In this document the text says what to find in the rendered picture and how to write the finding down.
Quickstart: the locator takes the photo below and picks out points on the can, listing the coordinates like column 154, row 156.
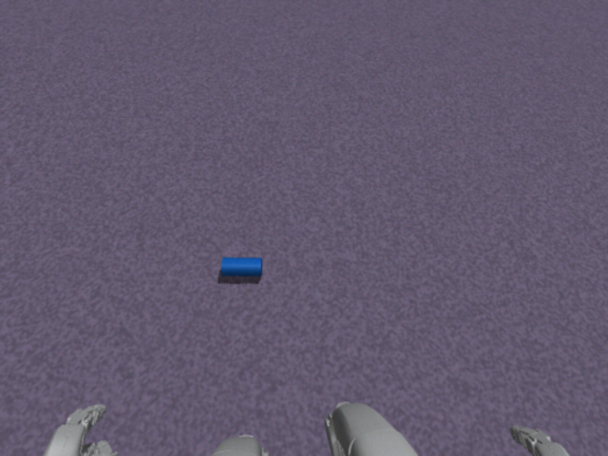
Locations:
column 241, row 266

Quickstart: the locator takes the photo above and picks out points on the right robot hand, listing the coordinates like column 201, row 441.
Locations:
column 537, row 442

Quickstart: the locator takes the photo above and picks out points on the left robot hand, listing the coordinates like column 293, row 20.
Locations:
column 68, row 439

